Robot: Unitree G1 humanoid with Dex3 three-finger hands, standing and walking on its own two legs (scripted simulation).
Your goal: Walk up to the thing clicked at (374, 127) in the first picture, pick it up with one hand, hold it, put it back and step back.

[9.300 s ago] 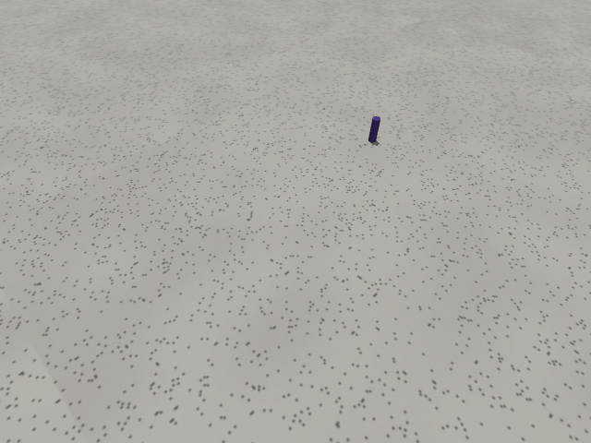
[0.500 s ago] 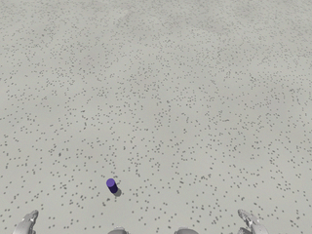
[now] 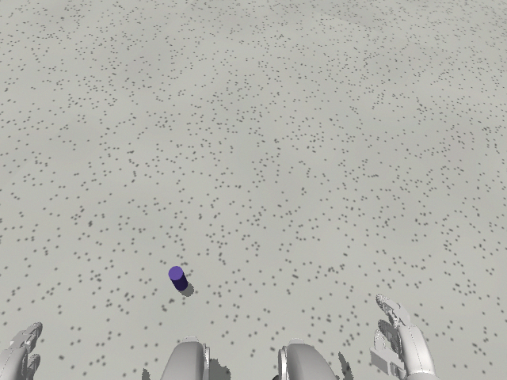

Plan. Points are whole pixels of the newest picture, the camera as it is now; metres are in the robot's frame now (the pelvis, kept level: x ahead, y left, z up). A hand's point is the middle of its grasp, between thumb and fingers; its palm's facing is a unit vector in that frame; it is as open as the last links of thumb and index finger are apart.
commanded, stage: go down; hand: left
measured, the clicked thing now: (178, 279) +0.43 +0.20 -0.60
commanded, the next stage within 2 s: approach in 1.96 s
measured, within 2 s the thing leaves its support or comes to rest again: neither
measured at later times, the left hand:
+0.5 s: hand (61, 314) +0.26 +0.35 -0.21, palm faces +0.16 -0.97 -0.18, open 17.4 cm
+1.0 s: hand (66, 294) +0.31 +0.38 -0.25, palm faces +0.14 -0.98 -0.11, open 17.5 cm
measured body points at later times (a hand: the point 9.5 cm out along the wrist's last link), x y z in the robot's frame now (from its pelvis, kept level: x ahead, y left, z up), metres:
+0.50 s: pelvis -0.05 +0.00 -0.16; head +0.14 +0.03 +0.25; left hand +0.25 +0.41 -0.20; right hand +0.12 -0.27 -0.27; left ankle +0.02 +0.12 -0.64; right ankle +0.01 -0.13 -0.64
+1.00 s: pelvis -0.07 +0.00 -0.24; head +0.14 +0.04 +0.16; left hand +0.30 +0.43 -0.25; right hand +0.08 -0.29 -0.34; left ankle +0.01 +0.12 -0.64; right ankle +0.00 -0.13 -0.64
